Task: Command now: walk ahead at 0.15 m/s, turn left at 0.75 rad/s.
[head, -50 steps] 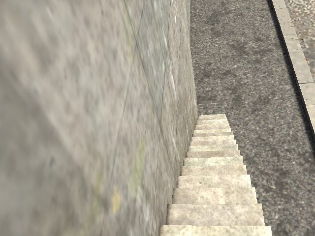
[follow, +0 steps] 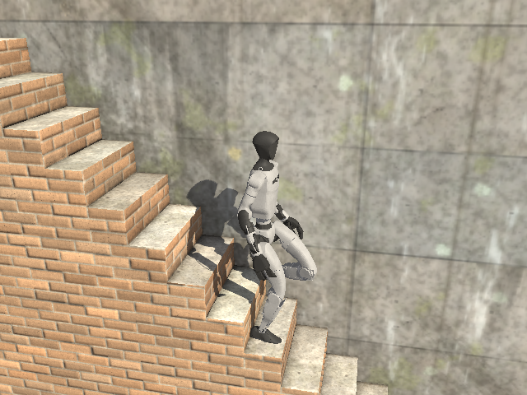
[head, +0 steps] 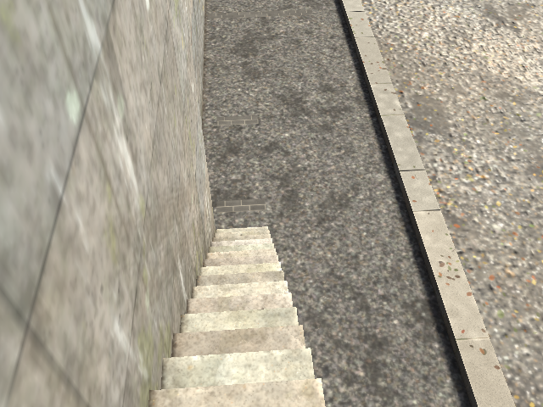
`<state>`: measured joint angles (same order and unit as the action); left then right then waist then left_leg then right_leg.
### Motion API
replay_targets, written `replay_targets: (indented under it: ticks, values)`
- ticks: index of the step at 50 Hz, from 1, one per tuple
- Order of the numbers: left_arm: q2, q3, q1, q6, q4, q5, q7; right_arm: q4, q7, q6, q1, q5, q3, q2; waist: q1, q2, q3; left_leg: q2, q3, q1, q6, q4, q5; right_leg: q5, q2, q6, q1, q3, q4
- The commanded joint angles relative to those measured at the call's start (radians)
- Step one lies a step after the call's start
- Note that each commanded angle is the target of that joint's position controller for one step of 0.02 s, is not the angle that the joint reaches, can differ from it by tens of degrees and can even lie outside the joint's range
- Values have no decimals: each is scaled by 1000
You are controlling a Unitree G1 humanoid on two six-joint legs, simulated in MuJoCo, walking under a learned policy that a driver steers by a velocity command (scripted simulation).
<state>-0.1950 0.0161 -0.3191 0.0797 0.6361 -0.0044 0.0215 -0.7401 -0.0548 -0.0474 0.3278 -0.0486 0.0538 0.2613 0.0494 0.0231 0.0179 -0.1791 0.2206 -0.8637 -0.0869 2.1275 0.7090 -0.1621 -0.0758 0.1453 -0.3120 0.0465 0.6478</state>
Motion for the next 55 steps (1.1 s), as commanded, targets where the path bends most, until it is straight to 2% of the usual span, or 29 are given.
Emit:
replay_targets:
  ticks: [1, 3, 4, 8, 12, 16, 19, 20, 21, 22, 25, 27, 29, 31, 33, 36, 38, 41, 43, 45, 46, 48, 49, 50, 51, 52, 53, 54, 55]
  values:
    - [-323, -87, -238, -25, 100, 63, 31, 186, 27, 17, -55, 2, -33, -54, -54, -47, -61, 76, -5, -528, -11, -68, -379, 538, 539, 116, 226, -435, -165]
    - [-120, -21, -123, -2, 123, 77, 42, 158, 26, 13, -55, 24, -11, 43, -75, -92, 32, 120, -5, -373, 27, -296, -667, 504, 405, 53, -39, -368, -96]
    - [-107, -9, -34, 8, 108, 87, 33, 151, 12, -4, -31, 33, 5, 48, -130, -133, 2, 126, -35, -237, 37, -337, -734, 431, 365, 36, -142, -336, -89]
    - [-157, -8, -50, 51, 157, 9, 34, 205, 44, 3, -150, 50, 12, 51, -96, -76, 44, 164, -41, -21, 102, -982, -1299, 59, 267, -46, -116, -154, -125]
    - [-187, -24, -74, 73, 174, 54, 4, 210, 106, -1, -241, 82, 26, 82, -30, 56, 111, 154, -56, 28, 154, -1299, -1405, -165, 282, -53, -7, -81, 41]
    - [-192, -60, -159, 51, 192, 56, -39, 156, 143, 1, -240, 41, 4, 49, 36, 88, 62, 181, -227, 151, 194, -1343, -1325, -78, 288, -97, 128, -9, 278]
    - [-230, -66, 42, 45, 141, 37, -51, -41, 111, -6, 212, 29, 69, 211, -175, 132, -42, 101, -372, 718, 193, -1367, -1099, 385, 226, -148, -34, 76, 635]
    - [-285, -91, 202, 50, 135, 4, -61, -104, 92, -19, 435, 31, 98, 253, -361, 38, -59, 149, -356, 1044, 263, -1444, -1028, 353, 220, -177, -275, 56, 1098]
    - [-245, -95, 278, 33, 124, -4, -45, -160, 94, 8, 557, 42, 67, 202, -449, -251, 80, 230, -241, 995, 355, -1829, -1109, -310, 31, -253, -364, 114, 1624]
    - [-140, -74, 169, 47, 5, 50, -6, -131, 87, 49, 375, 20, 22, 198, -214, -441, 138, 251, 27, 1095, 466, -1476, -1610, -664, -53, -331, -770, -26, 1626]
    - [-217, -99, -70, -16, 0, -19, -14, -105, 74, 62, 204, -18, 8, 187, 16, 237, -44, 394, 304, 912, 381, -1605, -873, -197, 99, -228, -639, -214, 1080]
    - [-183, -78, 58, -78, -141, -14, -1, -54, -46, 117, -69, 0, -20, 146, 100, 36, 111, 488, 422, 455, 362, -1590, -1114, 69, 234, -312, -481, -292, 658]
    - [-133, -78, 80, -65, -128, 36, -12, -105, -102, 137, 6, 19, -3, 146, 51, 50, 39, 291, 306, 379, 312, -1396, -847, 461, 159, -288, -317, -215, 475]
    - [-164, -101, 53, -40, -109, 64, -60, -111, -153, 143, 0, -7, -6, 107, 26, 19, 35, 146, 48, 248, 202, -1263, -552, 891, 114, -259, -47, -166, 110]
    - [-123, -107, 19, -29, -72, 38, -102, -123, -155, 130, 12, -12, 5, 132, -6, -55, -19, 185, 29, 322, 190, -1186, -466, 881, 116, -249, 28, -149, 105]
    - [-185, -144, 118, -40, -48, 24, -133, -183, -142, 137, 155, -5, 5, 78, -112, -111, 42, 301, 141, 668, 221, -987, -388, 744, 130, -211, -465, -297, 196]
    - [-234, -150, 153, -22, -75, 7, -122, -172, -141, 161, 110, -21, 18, 99, -135, -289, 117, 453, 291, 804, 225, -893, -595, 607, 212, -214, -774, -383, 200]
    - [-249, -131, 12, -27, 76, 45, -157, -168, -178, 183, 116, 15, 9, 32, -132, -192, 148, 349, -7, 646, 108, -652, -378, 966, 244, -189, -548, -248, -142]
    - [-203, -129, -327, 21, 230, 31, -173, -147, -140, 169, 72, 69, -1, 50, 6, 6, 0, 207, -312, 455, 64, -368, -231, 1316, 154, -102, 167, -7, -397]
    - [-231, -145, -654, 56, 357, 65, -139, -83, -106, 155, -142, 86, 12, 107, 247, 237, 53, 89, -488, 113, -10, 243, 79, 1540, 124, -5, 589, 77, -518]
    - [-222, -127, -691, 60, 399, 56, -125, -29, -81, 135, -209, 102, 4, 94, 251, 294, 76, 52, -521, 67, -24, 358, 302, 1572, 147, 31, 602, 78, -558]
    - [-155, -86, -839, 141, 489, 47, -152, 71, -44, 139, -335, 95, -5, 33, 229, 56, 50, 48, -462, 173, -30, 343, 340, 1515, 208, 21, 531, -73, -550]
    - [-216, -95, -721, 86, 428, 41, -125, 81, -12, 111, -261, 134, -27, -48, 97, 285, -22, 109, -337, -76, 46, 222, 194, 1580, 138, -149, 721, -57, -102]
    - [-559, -195, -427, 52, 369, -17, -50, 184, 2, 106, -221, 80, -56, -97, -41, 447, -123, 181, -71, -421, 6, -246, -22, 718, 340, 110, 979, -585, -104]
    - [-390, -181, -399, 13, 323, -15, -26, 122, -23, 89, -292, 54, -69, -73, 67, 253, -259, 224, -161, -71, 52, -437, -33, 93, 312, 122, 591, -657, -325]
    - [-500, -197, -235, 1, 310, -1, 17, 160, -30, 66, -132, 3, -89, -87, -67, 553, -271, 268, 71, -61, 113, -326, 215, -369, 508, 252, 287, -1216, -283]
    - [-321, -165, -225, 32, 236, 5, 16, 128, -41, 85, -298, 2, -57, 86, 31, 283, -148, 333, 119, -41, 88, -501, 87, -205, 418, 196, 96, -1144, -216]
    - [-209, -146, -170, 14, 178, 1, 2, 49, -36, 84, -166, 34, -63, 84, -11, 83, -79, 214, -110, 95, 78, -567, -159, 32, 343, 127, -96, -887, -267]
    - [-154, -115, -22, 28, 60, -68, 6, 102, -21, 103, -266, 124, -80, 59, -36, -183, 8, 250, -178, 311, 83, -1241, -164, 442, 104, -26, -194, -387, -271]
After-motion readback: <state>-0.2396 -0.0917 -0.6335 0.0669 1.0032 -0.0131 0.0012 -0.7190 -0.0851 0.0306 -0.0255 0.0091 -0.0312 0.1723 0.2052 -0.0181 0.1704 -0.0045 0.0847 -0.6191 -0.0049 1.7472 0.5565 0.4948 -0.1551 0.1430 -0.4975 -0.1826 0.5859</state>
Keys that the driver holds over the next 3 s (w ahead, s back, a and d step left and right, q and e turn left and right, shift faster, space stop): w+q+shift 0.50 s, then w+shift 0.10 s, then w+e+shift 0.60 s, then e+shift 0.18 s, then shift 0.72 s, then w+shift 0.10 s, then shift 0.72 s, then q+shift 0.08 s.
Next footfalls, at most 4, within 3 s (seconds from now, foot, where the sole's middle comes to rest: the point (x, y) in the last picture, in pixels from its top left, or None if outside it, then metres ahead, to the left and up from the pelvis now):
0.42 left None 0.24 0.17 -0.98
0.96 right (278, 377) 0.86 0.05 -1.46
1.16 left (230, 384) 0.82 0.23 -1.44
1.52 left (227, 308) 1.51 0.35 -2.09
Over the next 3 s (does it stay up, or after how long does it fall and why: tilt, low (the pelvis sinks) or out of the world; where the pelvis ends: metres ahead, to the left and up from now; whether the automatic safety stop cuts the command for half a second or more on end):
stays up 1.57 0.37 -1.41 its command is cut before an obstacle after 0.5 s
